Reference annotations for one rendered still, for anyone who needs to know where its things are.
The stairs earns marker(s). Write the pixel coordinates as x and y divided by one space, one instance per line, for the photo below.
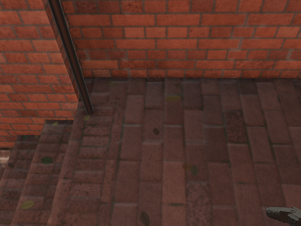
29 174

